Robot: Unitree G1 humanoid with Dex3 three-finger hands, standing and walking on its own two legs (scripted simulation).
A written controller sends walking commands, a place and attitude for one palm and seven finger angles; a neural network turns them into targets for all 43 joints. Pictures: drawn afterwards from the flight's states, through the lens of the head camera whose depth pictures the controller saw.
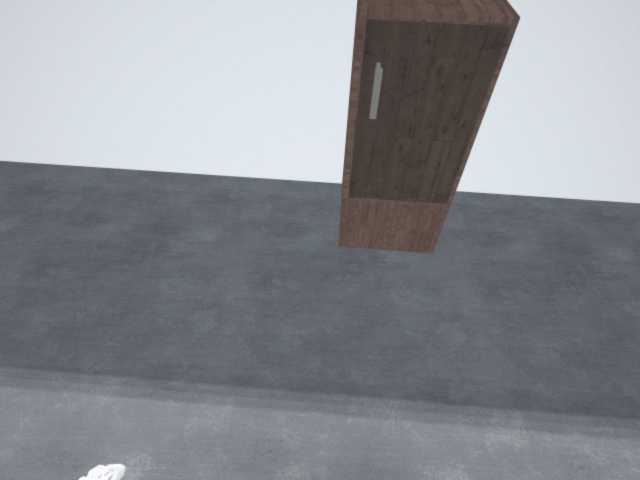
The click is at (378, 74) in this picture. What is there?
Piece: cupboard door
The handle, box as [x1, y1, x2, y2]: [369, 62, 382, 118]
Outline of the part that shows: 377,62 375,68 369,118 375,118 380,88 382,68 380,67 380,64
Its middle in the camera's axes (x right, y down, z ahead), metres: +0.15 -0.41 +1.08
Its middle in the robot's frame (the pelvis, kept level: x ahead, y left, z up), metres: +1.09 -0.10 -0.04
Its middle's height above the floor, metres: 0.73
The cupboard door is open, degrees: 0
